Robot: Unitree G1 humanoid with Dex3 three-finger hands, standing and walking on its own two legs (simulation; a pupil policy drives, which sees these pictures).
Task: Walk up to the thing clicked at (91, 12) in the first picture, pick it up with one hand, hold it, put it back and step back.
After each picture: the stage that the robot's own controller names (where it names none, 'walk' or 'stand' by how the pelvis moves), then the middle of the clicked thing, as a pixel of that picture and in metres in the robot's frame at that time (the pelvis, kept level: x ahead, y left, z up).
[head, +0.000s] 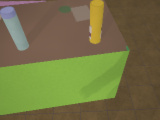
stand; (95, 23) +0.77 -0.03 -0.05
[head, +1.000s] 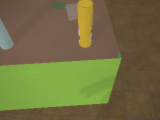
rise first; (85, 25) +0.68 +0.06 -0.02
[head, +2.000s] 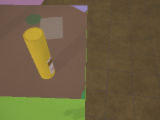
stand; (41, 56) +0.45 +0.22 -0.01
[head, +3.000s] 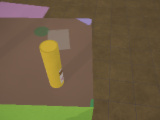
stand; (53, 66) +0.46 +0.17 -0.05
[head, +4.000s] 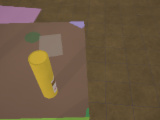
stand; (45, 77) +0.40 +0.19 -0.05
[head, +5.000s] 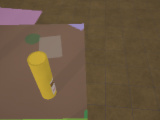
stand; (44, 77) +0.41 +0.20 -0.05
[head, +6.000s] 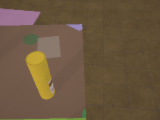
stand; (42, 77) +0.41 +0.21 -0.05
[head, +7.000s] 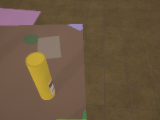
stand; (42, 78) +0.40 +0.21 -0.05
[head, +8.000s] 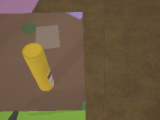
rise first; (40, 70) +0.41 +0.22 -0.05
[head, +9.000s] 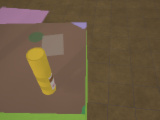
go down; (43, 73) +0.42 +0.23 -0.05
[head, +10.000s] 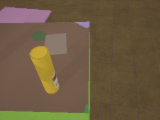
go down; (46, 72) +0.43 +0.22 -0.04
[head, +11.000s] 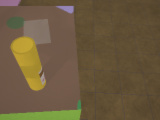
go down; (31, 67) +0.41 +0.21 -0.01
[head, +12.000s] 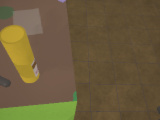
close in; (23, 58) +0.42 +0.21 +0.01
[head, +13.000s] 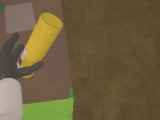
close; (36, 48) +0.45 +0.16 +0.03
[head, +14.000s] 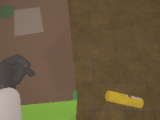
lift; (124, 99) +0.44 -0.30 -0.55
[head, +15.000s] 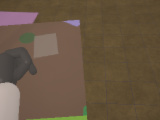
lift; out of the picture +0.41 -0.31 -0.70
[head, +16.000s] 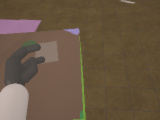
stand; out of the picture +0.38 -0.29 -0.74
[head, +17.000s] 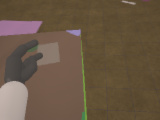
stand; out of the picture +0.34 -0.29 -0.74
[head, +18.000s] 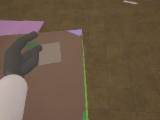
stand; out of the picture +0.31 -0.28 -0.74
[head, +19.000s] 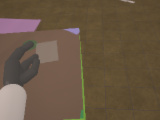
stand; out of the picture +0.28 -0.27 -0.74
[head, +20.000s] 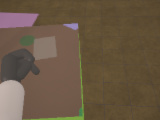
crouch; out of the picture +0.24 -0.26 -0.74
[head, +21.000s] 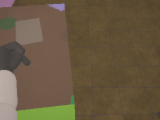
lower; out of the picture +0.23 -0.25 -0.72
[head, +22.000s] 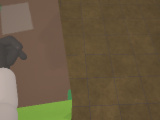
lower; out of the picture +0.19 -0.25 -0.67
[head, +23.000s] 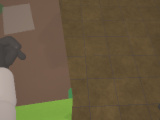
lower; out of the picture +0.18 -0.25 -0.67
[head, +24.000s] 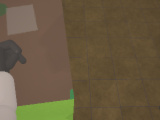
lower; out of the picture +0.15 -0.25 -0.67
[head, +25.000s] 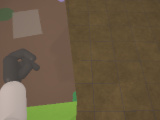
open; out of the picture +0.14 -0.24 -0.68
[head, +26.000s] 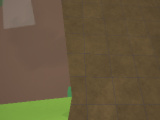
sink last; out of the picture +0.13 -0.24 -0.67
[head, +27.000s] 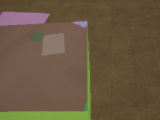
sink last; out of the picture +0.12 -0.23 -0.71
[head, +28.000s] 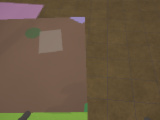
stand; out of the picture +0.11 -0.24 -0.74
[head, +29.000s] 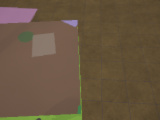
stand; out of the picture +0.12 -0.23 -0.74
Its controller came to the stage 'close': yes
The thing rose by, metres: 0.00
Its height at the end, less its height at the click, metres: -0.70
